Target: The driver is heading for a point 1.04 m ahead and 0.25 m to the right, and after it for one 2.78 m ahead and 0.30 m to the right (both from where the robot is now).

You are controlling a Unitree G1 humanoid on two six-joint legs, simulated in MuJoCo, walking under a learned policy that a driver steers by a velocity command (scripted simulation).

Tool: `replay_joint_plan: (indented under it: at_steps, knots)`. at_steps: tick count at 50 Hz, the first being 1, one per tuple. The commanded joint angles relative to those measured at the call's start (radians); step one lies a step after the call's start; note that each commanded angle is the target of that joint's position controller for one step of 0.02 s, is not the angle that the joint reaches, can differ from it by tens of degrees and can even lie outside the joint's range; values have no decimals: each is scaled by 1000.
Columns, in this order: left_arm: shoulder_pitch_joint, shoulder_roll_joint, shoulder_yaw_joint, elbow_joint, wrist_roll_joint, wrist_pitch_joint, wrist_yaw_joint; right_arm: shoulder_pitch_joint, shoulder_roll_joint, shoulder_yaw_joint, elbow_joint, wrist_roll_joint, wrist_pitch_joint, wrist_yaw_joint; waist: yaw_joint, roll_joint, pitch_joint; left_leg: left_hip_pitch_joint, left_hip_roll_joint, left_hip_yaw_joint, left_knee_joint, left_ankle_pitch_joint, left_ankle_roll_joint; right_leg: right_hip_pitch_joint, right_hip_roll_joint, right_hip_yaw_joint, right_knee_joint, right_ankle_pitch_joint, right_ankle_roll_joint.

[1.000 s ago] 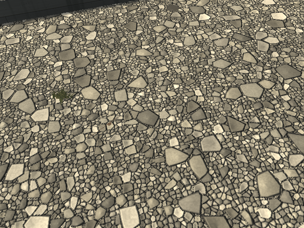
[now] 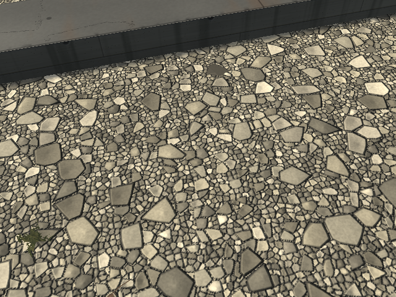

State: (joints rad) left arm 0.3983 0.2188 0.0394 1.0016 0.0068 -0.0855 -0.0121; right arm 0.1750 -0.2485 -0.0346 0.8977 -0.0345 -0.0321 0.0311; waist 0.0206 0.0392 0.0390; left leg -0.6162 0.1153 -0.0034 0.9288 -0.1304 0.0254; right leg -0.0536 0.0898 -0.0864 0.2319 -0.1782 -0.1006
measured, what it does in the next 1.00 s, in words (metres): walks ahead: left foot, then right foot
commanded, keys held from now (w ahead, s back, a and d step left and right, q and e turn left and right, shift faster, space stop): w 0.04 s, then no key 0.78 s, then w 0.18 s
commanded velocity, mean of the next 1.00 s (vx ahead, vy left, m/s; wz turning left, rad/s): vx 0.17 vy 0.00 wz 0.00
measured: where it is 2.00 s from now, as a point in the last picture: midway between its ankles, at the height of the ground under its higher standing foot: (195, 259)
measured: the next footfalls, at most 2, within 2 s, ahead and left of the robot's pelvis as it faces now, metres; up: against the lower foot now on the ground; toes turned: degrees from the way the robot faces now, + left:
left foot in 0.22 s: +0.29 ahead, +0.11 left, +0.00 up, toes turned +3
right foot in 0.60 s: +0.24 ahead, -0.09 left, +0.00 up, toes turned -1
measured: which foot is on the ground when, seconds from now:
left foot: up 0.00-0.20, down 0.22-1.00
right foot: down 0.00-0.24, up 0.26-0.58, down 0.60-1.00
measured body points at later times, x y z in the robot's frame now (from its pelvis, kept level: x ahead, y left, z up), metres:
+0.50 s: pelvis +0.18 +0.04 -0.01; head +0.20 +0.06 +0.44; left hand +0.22 +0.28 -0.17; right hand +0.22 -0.19 -0.15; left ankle +0.25 +0.11 -0.75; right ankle +0.19 -0.10 -0.72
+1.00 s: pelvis +0.23 +0.02 -0.01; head +0.22 +0.03 +0.44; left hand +0.20 +0.25 -0.17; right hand +0.22 -0.21 -0.16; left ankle +0.24 +0.11 -0.73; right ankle +0.20 -0.09 -0.75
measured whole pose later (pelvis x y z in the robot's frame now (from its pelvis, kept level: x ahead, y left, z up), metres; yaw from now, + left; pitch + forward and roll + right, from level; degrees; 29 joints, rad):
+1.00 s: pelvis +0.23 +0.02 -0.01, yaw +0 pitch -1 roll +0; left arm 0.37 0.16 0.03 1.12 0.02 -0.01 0.03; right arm 0.33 -0.17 -0.02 1.10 -0.03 -0.01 -0.01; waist 0.01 -0.01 -0.02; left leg -0.28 -0.02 0.06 0.59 -0.36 0.07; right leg -0.14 0.02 0.00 0.42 -0.30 -0.05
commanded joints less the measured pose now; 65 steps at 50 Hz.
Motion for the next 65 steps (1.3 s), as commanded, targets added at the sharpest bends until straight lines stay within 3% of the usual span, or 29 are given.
replay_joint_plan:
  at_steps: [1,7,10,11,12,13,14,16,17,20,24,29,30,31,32,41,43,45,48,50,53,55,56,57,58,59,60,62,65]
  knots:
    - [21,117,17,-32,-2,-16,2,-88,-29,2,-71,6,-8,4,-1,-90,53,-10,-10,47,-147,111,-18,-51,-242,139,-129,288,-94]
    - [77,111,5,13,12,-5,19,-141,-18,13,-76,10,-27,-16,16,-121,31,121,-95,84,-345,125,20,72,-258,85,32,721,-57]
    - [19,126,8,14,5,2,31,85,-63,-7,11,-4,-54,-33,-86,-109,-56,358,-145,77,-504,159,70,103,-233,85,290,796,-13]
    - [31,117,4,5,-7,-1,34,193,-111,-19,46,-20,-71,-42,-115,-59,-134,563,-50,13,-507,473,90,-10,-192,67,458,593,13]
    - [139,38,-15,-7,-35,-1,38,292,-193,-38,57,-35,-71,-44,-95,115,-302,874,248,-240,-378,1028,211,-241,-93,15,780,-26,44]
    - [226,45,-7,36,-57,17,42,288,-171,-36,58,20,-54,-35,-82,165,-458,943,350,-418,-406,1193,352,-331,5,100,979,-474,58]
    - [155,96,8,36,-24,33,44,202,-129,-27,37,45,-45,-31,-61,48,-355,799,293,-331,-473,1012,331,-353,-44,163,996,-426,62]
    - [22,58,6,13,14,46,35,57,-31,5,27,34,-39,-43,-19,15,-114,535,193,-198,-591,725,253,-369,-104,156,895,-329,74]
    - [12,49,6,12,25,60,30,32,-16,12,31,33,-37,-52,7,28,-78,441,152,-145,-628,656,222,-315,-120,150,825,-292,85]
    - [65,0,-6,51,21,97,30,30,-30,17,51,16,-42,-52,45,38,-106,327,100,-61,-652,572,195,-167,-103,107,695,-241,102]
    - [-23,18,-10,51,18,121,46,57,-60,11,75,11,-27,-48,12,76,-92,297,85,-94,-708,103,176,-147,-111,82,499,-189,97]
    - [-41,14,-24,75,24,106,49,61,-49,10,95,26,10,-53,18,9,-1,188,58,-143,-731,-350,90,-38,-130,93,204,-41,69]
    - [-33,34,-25,75,31,95,52,80,-38,10,100,26,14,-53,7,-27,19,188,34,-135,-701,-341,55,-40,-190,163,131,-38,59]
    - [-71,70,-21,72,18,86,52,126,-15,10,107,36,20,-51,-45,-114,60,236,-38,-74,-685,-264,30,-163,-222,229,96,-125,39]
    - [-88,43,-27,78,7,78,49,130,-5,13,124,33,23,-50,-47,-147,67,369,-58,-43,-641,-150,23,-273,-225,241,49,-194,41]
    - [-52,11,-34,106,2,65,53,146,10,19,186,26,16,-59,-33,-49,26,440,-30,-58,-628,-42,22,-190,-188,185,60,-46,53]
    - [-23,29,-25,113,5,68,53,154,2,14,192,24,19,-59,-26,-54,13,426,-63,-37,-597,-210,31,-193,-167,181,61,-238,35]
    - [-12,56,-10,101,8,76,48,147,-10,5,181,18,27,-53,-17,-73,70,329,-96,-18,-543,-434,52,-235,-172,221,46,-502,-6]
    - [57,86,11,112,8,75,47,89,48,13,142,4,15,-37,21,-180,128,163,-149,68,-339,-304,40,-149,-317,430,-85,-619,-88]
    - [44,97,23,107,12,65,47,67,24,4,115,-3,-4,-27,15,-175,118,115,-104,51,-229,-249,47,-114,-389,488,-120,-532,-128]
    - [-18,93,30,91,7,49,39,108,26,-3,104,10,-30,-18,-37,-155,112,234,-100,62,-338,-254,60,-162,-341,382,-67,-426,-102]
    - [-70,82,33,74,3,44,35,263,40,-11,162,19,-39,-23,-103,-106,95,531,-157,99,-487,-185,59,-331,-249,267,56,-373,-62]
    - [-95,48,24,56,8,35,32,374,0,-24,191,12,-46,-33,-145,-4,76,688,-67,-41,-577,-254,73,-454,-189,182,229,-309,-32]
    - [-117,-34,2,12,-1,23,19,490,-107,-52,208,11,-49,-43,-174,263,34,809,166,-449,-777,-539,149,-641,-50,15,564,-300,20]
    - [-153,45,21,-14,33,21,12,511,-114,-54,225,13,-38,-43,-154,208,74,752,273,-614,-816,-558,213,-724,-62,41,761,-363,6]
    - [-182,52,25,-19,42,20,2,408,-70,-40,192,7,-37,-43,-99,60,119,673,248,-544,-798,-519,212,-734,-122,92,843,-275,-6]
    - [-175,26,20,-12,32,14,-7,337,-54,-35,166,8,-44,-40,-66,12,118,626,206,-455,-805,-426,191,-708,-147,106,850,-187,-5]
    - [-164,22,22,-3,30,12,-19,286,-23,-23,149,15,-61,-44,-32,3,89,614,140,-307,-826,-219,157,-660,-172,93,810,-78,16]
    - [-186,11,23,-9,25,34,-24,350,-4,-12,180,16,-75,-53,-28,25,58,666,101,-131,-795,128,132,-677,-153,59,799,-15,38]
